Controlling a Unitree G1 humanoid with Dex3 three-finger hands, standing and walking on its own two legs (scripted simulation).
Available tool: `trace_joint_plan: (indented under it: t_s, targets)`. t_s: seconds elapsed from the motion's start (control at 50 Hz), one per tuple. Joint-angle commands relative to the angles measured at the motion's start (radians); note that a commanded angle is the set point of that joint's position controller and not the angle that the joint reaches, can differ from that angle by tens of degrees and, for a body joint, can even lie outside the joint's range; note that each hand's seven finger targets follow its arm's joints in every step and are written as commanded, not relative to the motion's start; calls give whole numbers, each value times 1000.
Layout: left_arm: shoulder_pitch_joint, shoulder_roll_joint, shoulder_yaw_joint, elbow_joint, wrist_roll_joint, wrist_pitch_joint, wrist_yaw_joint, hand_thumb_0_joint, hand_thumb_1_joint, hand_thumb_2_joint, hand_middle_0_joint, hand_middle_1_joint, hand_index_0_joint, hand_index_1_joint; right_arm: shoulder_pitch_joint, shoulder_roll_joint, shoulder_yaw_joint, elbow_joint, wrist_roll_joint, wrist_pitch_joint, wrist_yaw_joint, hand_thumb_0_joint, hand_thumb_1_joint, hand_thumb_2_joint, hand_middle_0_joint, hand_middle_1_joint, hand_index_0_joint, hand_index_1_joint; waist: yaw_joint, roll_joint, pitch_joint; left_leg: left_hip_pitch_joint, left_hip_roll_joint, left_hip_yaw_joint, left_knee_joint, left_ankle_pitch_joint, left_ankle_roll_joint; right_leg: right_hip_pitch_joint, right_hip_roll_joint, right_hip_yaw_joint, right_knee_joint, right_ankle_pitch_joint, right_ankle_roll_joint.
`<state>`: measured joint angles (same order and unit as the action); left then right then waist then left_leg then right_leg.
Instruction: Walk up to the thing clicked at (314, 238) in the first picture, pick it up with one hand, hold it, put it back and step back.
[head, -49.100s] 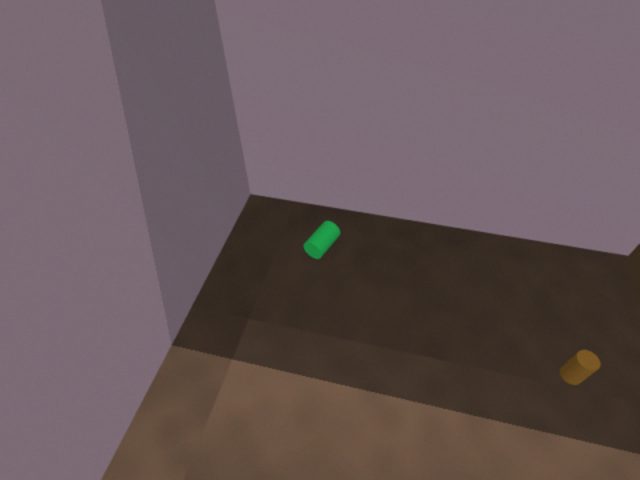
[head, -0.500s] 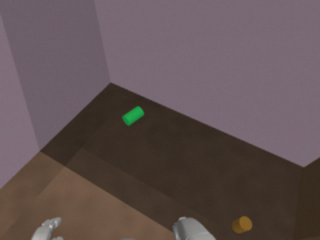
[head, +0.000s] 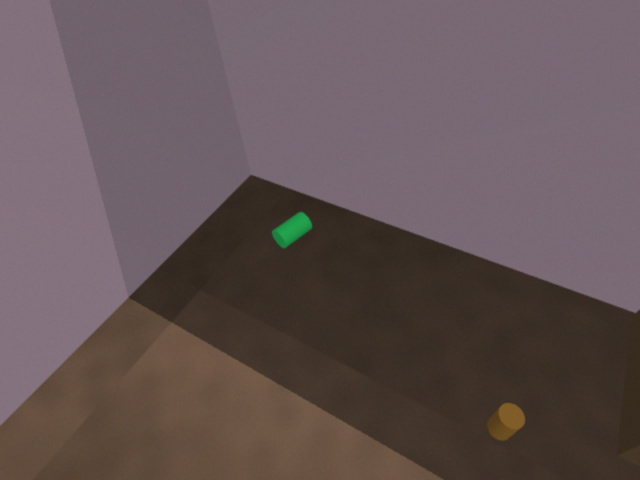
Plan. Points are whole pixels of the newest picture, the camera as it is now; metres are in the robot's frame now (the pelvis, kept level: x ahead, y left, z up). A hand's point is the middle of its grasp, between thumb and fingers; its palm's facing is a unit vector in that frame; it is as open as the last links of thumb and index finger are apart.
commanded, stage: step back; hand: left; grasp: from above
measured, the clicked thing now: (292, 229) +1.12 +0.21 -0.72
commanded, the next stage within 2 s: stand in 0.76 s
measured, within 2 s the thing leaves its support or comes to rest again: neither
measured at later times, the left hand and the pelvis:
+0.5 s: hand out of the picture +0.12 +0.23 -0.14, palm faces +0.02 -0.92 -0.38, open 7.4 cm; pelvis +0.03 -0.03 +0.00, yaw +1 degrees
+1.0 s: hand out of the picture +0.15 +0.25 -0.15, palm faces +0.03 -0.95 -0.32, open 7.4 cm; pelvis +0.07 +0.00 +0.01, yaw +2 degrees
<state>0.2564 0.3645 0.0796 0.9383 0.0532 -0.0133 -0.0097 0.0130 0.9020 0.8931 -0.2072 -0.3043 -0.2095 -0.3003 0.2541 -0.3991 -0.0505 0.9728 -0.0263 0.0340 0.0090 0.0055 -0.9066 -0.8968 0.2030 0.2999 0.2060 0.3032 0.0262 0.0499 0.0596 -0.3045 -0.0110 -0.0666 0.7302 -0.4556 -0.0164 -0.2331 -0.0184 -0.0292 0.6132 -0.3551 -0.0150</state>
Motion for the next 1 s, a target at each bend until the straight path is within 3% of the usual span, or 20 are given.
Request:
trace_joint_plan:
  t_s: [0.0,0.02,0.04,0.06,0.08,0.18,0.24,0.32,0.34,0.36,0.38,0.4,0.46,0.62,0.66,0.68,0.7,0.8,0.88,0.98]
  targets:
    - [-51,273,55,-89,-15,-4,5,0,900,900,-200,-300,-200,-300,-36,-156,-58,-73,-7,-81,-6,0,-900,-900,200,300,200,300,-7,-203,-33,95,-34,94,-361,114,25,30,-185,200,-136,16,-134]
    - [-45,229,36,-93,-15,-2,5,0,900,900,-200,-300,-200,-300,0,-169,-71,-60,-10,-89,-10,0,-900,-900,200,300,200,300,-22,-133,-69,235,-6,10,-371,173,45,-50,-147,148,-21,92,-96]
    - [-47,172,22,-106,-24,-5,5,0,900,900,-200,-300,-200,-300,51,-216,-87,-53,-18,-97,-14,0,-900,-900,200,300,200,300,-41,21,-119,356,148,-243,-437,78,100,-195,-63,68,167,73,-46]
    - [-103,173,27,-111,-37,-3,6,0,900,900,-200,-300,-200,-300,51,-316,-103,-58,-19,-94,-13,0,-900,-900,200,300,200,300,-59,134,-56,308,323,-516,-492,-151,219,-372,28,-19,267,-185,-14]
    - [-151,256,48,-111,-21,-5,11,0,900,900,-200,-300,-200,-300,53,-346,-115,-59,-12,-93,-8,0,-900,-900,200,300,200,300,-85,92,26,179,382,-575,-524,-236,303,-356,-36,94,345,-220,-23]
    - [-95,216,40,-81,-30,-21,-9,0,900,900,-200,-300,-200,-300,24,-230,-79,-78,-6,-106,-10,0,-900,-900,200,300,200,300,-44,81,18,198,232,-255,-428,210,209,-299,-36,57,244,-95,-11]
    - [-94,192,34,-69,-35,-25,-8,0,900,900,-200,-300,-200,-300,-15,-221,-72,-90,-6,-93,-10,0,-900,-900,200,300,200,300,-42,142,6,118,213,-156,-383,330,202,-163,-17,10,105,-36,2]
    - [13,189,43,7,-39,-40,14,0,900,900,-200,-300,-200,-300,-88,-156,-36,-108,13,-57,-11,0,-900,-900,200,300,200,300,35,88,-57,-84,119,-27,-151,302,109,196,40,-40,-155,195,-4]
    - [18,224,54,10,-29,-44,21,0,900,900,-200,-300,-200,-300,-61,-111,-18,-110,20,-53,-15,0,-900,-900,200,300,200,300,37,-18,-82,-172,76,-17,-62,189,80,280,-28,66,-163,187,-21]
    - [28,297,68,1,-16,-51,28,0,900,900,-200,-300,-200,-300,-41,-70,-4,-123,23,-50,-19,0,-900,-900,200,300,200,300,39,-199,-105,-234,-26,-16,97,0,43,248,-243,388,-280,95,-81]
    - [-57,333,66,-24,-20,-50,28,0,900,900,-200,-300,-200,-300,-18,-119,-22,-97,16,-34,-30,0,-900,-900,200,300,200,300,17,-157,-96,-140,-5,-47,195,-144,30,58,-380,529,-373,-178,-175]
    - [-143,342,64,-47,-17,-47,26,0,900,900,-200,-300,-200,-300,11,-173,-42,-68,12,-27,-31,0,-900,-900,200,300,200,300,-6,-151,-40,-71,19,-61,230,-163,21,-74,-396,561,-372,-251,-231]
    - [-174,276,46,-42,-25,-53,24,0,900,900,-200,-300,-200,-300,10,-169,-34,-28,12,-35,-21,0,-900,-900,200,300,200,300,-21,-147,-9,-83,33,-64,167,-72,33,-66,-273,341,-315,-104,-161]
    - [-239,269,40,-28,-30,-32,19,0,900,900,-200,-300,-200,-300,42,-150,-38,38,-6,-43,-10,0,-900,-900,200,300,200,300,-44,-214,-67,101,17,89,-206,92,22,-107,-221,194,-197,-3,-124]
    - [-215,204,17,-23,-37,-27,19,0,900,900,-200,-300,-200,-300,22,-173,-48,40,-17,-55,-18,0,-900,-900,200,300,200,300,-39,-98,-87,156,68,-24,-319,183,47,-134,-162,132,-79,99,-61]
    - [-193,168,5,-20,-47,-25,17,0,900,900,-200,-300,-200,-300,-35,-217,-52,19,-23,-63,-20,0,-900,-900,200,300,200,300,-18,17,-101,127,198,-216,-378,188,95,-145,-91,77,0,90,-19]
    - [-212,181,10,4,-57,-22,19,0,900,900,-200,-300,-200,-300,-134,-248,-46,2,-9,-63,-16,0,-900,-900,200,300,200,300,3,61,-57,-5,240,-239,-382,124,150,-63,-4,-3,5,-53,-4]
    - [-171,190,-13,70,-57,-37,14,0,900,900,-200,-300,-200,-300,-129,-176,-15,35,14,-91,-18,0,-900,-900,200,300,200,300,-10,-19,-151,123,137,-66,-305,525,48,129,-117,95,-120,459,-28]
    - [-209,188,-30,87,-64,-26,18,0,900,900,-200,-300,-200,-300,-152,-178,-11,64,21,-89,-22,0,-900,-900,200,300,200,300,-15,19,-143,195,150,-45,-325,713,45,142,-104,73,-150,495,-19]
    - [-222,199,-36,116,-56,-21,16,0,900,900,-200,-300,-200,-300,-181,-163,-4,75,26,-77,-25,0,-900,-900,200,300,200,300,-22,-13,-145,222,148,-26,-391,624,36,165,-103,71,-210,455,-11]
